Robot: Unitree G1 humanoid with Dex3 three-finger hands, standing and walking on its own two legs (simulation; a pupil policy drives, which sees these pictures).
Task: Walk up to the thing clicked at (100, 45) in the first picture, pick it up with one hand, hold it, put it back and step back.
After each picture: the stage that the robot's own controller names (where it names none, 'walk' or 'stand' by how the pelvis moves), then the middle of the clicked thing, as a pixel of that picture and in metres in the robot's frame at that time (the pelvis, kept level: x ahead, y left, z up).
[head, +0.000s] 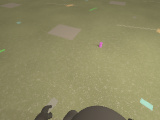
stand; (100, 44) +1.66 -0.24 -0.72
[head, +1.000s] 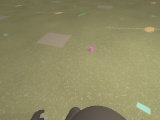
walk; (91, 49) +1.54 +0.11 -0.70
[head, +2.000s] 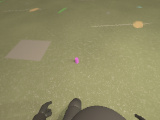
walk; (76, 60) +0.99 +0.30 -0.71
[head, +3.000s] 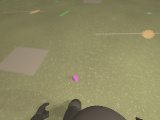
walk; (75, 78) +0.61 +0.25 -0.71
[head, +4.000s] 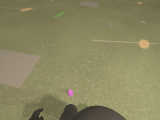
walk; (70, 92) +0.39 +0.20 -0.70
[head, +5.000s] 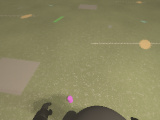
stand; (70, 99) +0.33 +0.22 -0.72
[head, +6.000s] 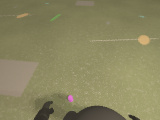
stand; (70, 98) +0.31 +0.23 -0.72
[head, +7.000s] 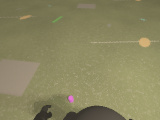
stand; (71, 99) +0.33 +0.23 -0.73
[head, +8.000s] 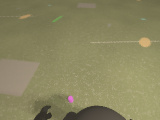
stand; (70, 99) +0.32 +0.23 -0.73
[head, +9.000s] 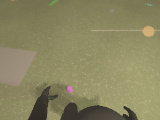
go down; (69, 89) +0.34 +0.22 -0.70
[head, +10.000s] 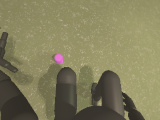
go down; (59, 59) +0.42 +0.24 -0.29
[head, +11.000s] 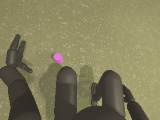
close in; (58, 58) +0.41 +0.24 -0.28
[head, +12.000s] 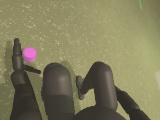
close in; (30, 55) +0.40 +0.27 -0.22
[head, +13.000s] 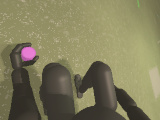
close; (28, 54) +0.39 +0.27 -0.22
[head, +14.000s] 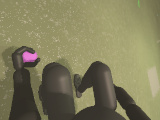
lift; (29, 57) +0.37 +0.26 -0.23
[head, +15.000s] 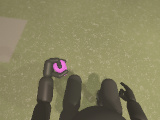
lift; (61, 68) +0.31 +0.21 -0.02
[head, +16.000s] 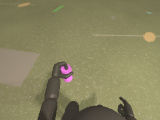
hold; (67, 73) +0.32 +0.17 +0.00
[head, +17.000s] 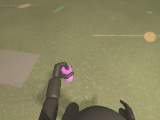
hold; (67, 73) +0.32 +0.17 +0.00
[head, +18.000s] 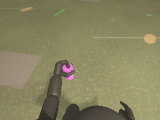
hold; (68, 71) +0.33 +0.16 +0.01
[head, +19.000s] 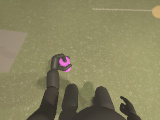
crouch; (65, 64) +0.38 +0.18 -0.07
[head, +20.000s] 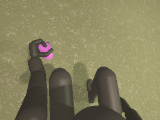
lower; (46, 51) +0.44 +0.25 -0.15
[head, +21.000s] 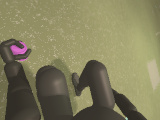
lower; (20, 51) +0.42 +0.28 -0.23
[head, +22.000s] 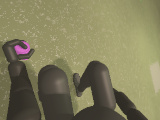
lower; (23, 51) +0.41 +0.28 -0.23
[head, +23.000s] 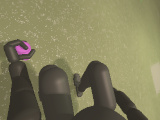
lower; (24, 51) +0.41 +0.28 -0.23
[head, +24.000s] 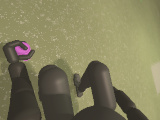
lower; (24, 52) +0.41 +0.28 -0.22
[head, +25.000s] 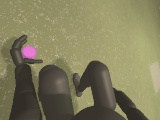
open; (28, 54) +0.40 +0.26 -0.23
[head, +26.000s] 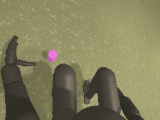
stand; (52, 56) +0.40 +0.23 -0.25
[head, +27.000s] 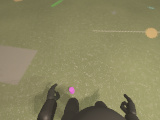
stand; (71, 90) +0.35 +0.18 -0.62
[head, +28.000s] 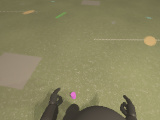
stand; (73, 95) +0.37 +0.18 -0.66
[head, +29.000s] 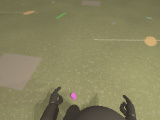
stand; (73, 96) +0.36 +0.18 -0.66
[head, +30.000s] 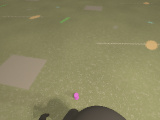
stand; (76, 96) +0.39 +0.17 -0.72
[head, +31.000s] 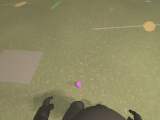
walk; (78, 85) +0.43 +0.14 -0.70
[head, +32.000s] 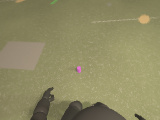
walk; (79, 69) +0.66 +0.17 -0.70
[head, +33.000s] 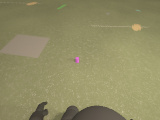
stand; (77, 60) +0.98 +0.22 -0.71
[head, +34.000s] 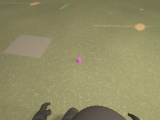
stand; (79, 60) +0.97 +0.20 -0.72
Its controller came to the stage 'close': yes
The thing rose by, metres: 0.71
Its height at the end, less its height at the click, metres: +0.00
